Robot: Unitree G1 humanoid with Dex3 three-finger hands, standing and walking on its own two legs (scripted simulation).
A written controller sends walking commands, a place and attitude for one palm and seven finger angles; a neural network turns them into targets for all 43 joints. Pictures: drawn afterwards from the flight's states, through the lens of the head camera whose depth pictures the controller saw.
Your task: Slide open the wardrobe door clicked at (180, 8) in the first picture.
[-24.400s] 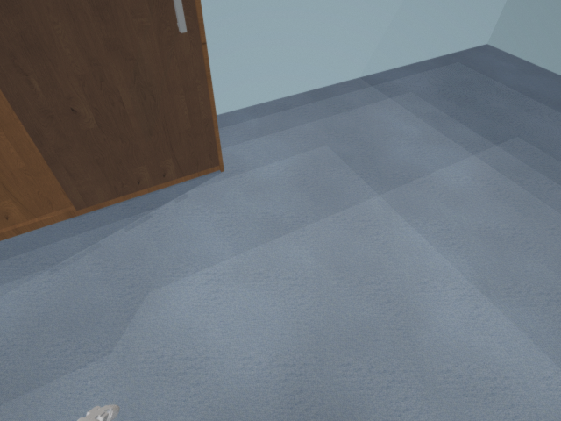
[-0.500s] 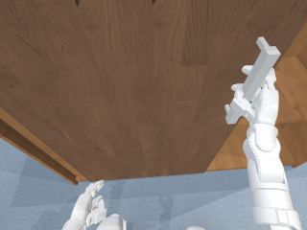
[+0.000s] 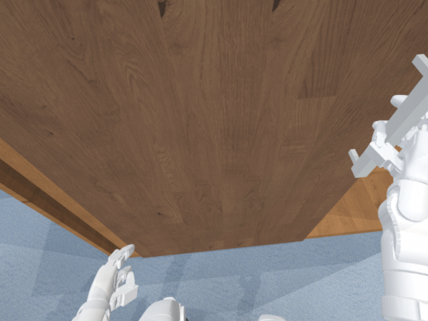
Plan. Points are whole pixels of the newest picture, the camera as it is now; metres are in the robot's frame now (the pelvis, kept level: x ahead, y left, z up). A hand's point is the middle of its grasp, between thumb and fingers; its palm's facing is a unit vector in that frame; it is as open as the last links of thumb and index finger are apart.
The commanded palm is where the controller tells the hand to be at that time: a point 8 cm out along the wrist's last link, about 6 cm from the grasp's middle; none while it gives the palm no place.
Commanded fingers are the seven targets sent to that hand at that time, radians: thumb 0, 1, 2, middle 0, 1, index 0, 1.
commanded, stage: stop walking and hold the door there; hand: right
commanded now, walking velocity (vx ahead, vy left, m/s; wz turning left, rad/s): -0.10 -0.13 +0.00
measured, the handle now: (384, 126) +0.39 -0.31 +0.11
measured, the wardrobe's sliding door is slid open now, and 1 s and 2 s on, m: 0.60 0.60 0.60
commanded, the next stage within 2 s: none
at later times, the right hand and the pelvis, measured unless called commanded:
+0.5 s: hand (380, 145) +0.35 -0.29 +0.12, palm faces +0.44 +0.87 -0.21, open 6.7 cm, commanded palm +0.31 -0.30 +0.09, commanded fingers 0.00 -0.90 -0.90 0.45 1.40 0.45 1.40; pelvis -0.02 -0.01 +0.00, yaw +5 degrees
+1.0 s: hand (381, 145) +0.35 -0.29 +0.12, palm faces +0.40 +0.88 -0.26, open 6.4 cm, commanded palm +0.31 -0.31 +0.09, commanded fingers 0.00 -0.90 -0.90 0.45 1.40 0.45 1.40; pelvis -0.04 -0.02 -0.01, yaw +8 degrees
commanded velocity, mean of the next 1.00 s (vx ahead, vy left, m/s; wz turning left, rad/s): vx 0.02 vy -0.03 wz -0.01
